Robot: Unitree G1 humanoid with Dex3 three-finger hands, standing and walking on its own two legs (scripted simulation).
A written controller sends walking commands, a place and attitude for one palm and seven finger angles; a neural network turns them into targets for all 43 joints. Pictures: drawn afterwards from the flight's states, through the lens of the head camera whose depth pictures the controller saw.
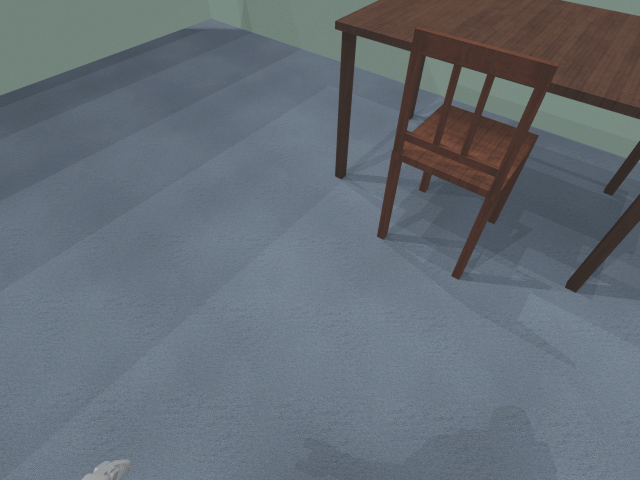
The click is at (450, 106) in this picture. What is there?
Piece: chair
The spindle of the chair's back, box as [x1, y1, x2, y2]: [433, 63, 461, 145]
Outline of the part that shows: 454,63 433,143 437,145 441,138 461,67 460,65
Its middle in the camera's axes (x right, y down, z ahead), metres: +0.37 -0.39 +1.15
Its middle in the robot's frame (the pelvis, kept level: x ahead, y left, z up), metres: +1.13 -0.32 -0.11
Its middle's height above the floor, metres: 0.66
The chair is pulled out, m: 0.00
